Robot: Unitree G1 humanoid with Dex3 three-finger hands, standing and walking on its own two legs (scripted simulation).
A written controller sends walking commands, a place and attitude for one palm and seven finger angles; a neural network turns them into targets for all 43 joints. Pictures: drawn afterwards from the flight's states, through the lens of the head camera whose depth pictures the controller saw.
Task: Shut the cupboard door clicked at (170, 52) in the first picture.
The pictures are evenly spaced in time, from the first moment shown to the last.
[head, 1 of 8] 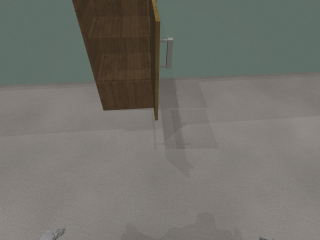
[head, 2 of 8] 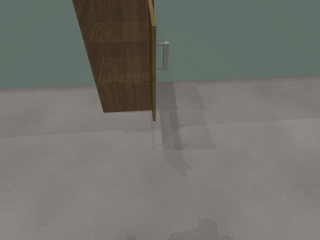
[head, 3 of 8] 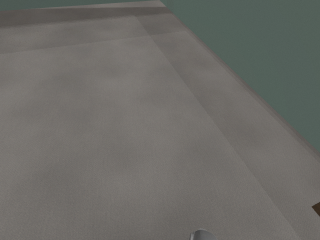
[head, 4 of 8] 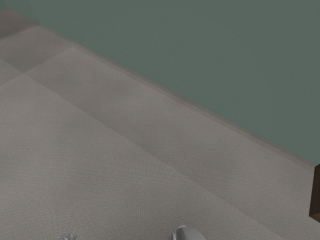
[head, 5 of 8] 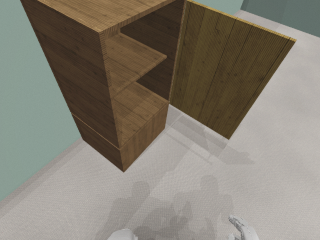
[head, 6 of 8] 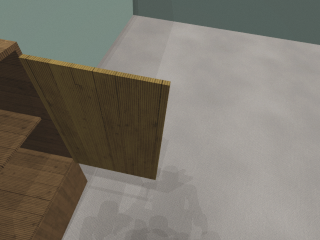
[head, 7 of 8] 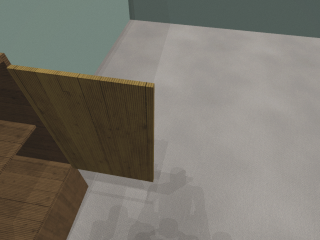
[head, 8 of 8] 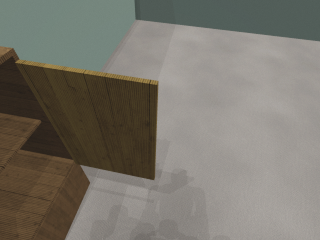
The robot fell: no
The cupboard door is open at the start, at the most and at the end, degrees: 89 89 89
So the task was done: no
